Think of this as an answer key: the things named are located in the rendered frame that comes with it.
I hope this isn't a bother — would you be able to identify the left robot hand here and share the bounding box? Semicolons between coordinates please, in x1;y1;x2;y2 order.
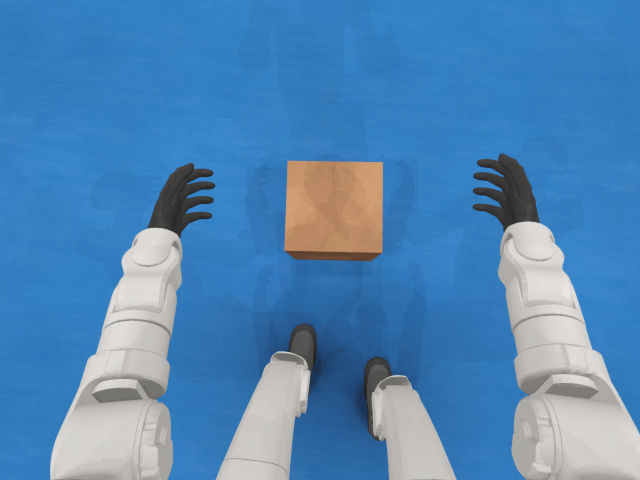
148;163;215;238

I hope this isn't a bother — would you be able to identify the right robot foot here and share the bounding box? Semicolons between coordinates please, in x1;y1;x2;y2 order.
364;357;392;441

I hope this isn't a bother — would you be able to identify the right robot forearm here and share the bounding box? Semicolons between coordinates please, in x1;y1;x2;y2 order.
498;222;640;441

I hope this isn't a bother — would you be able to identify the robot left upper arm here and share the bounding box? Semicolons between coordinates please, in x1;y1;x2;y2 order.
53;399;173;480

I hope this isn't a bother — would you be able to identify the robot right upper arm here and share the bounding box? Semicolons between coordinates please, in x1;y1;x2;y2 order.
511;392;640;480

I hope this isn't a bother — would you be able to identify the left robot forearm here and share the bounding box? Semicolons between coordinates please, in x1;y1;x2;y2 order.
50;228;182;480

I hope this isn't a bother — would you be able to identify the right robot hand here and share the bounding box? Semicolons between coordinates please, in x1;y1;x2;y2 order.
473;153;540;232

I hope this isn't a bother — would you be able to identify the carton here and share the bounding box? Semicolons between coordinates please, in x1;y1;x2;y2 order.
284;161;383;261

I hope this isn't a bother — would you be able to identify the robot left shin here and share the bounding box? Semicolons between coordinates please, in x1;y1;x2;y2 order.
262;351;308;375

